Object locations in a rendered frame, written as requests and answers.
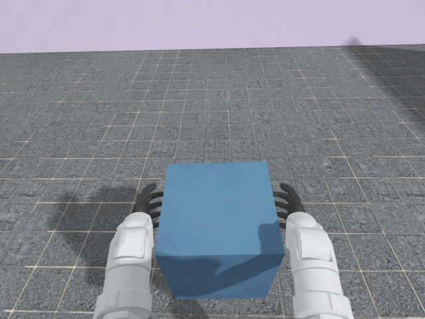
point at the robot left forearm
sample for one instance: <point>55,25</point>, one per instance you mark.
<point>126,287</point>

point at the robot left hand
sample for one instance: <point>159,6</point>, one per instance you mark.
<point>143,200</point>

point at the carton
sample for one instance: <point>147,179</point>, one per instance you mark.
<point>219,234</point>

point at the robot right hand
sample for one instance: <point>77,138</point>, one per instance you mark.
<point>294,202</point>

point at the robot right forearm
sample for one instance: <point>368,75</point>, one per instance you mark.
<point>318,292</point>

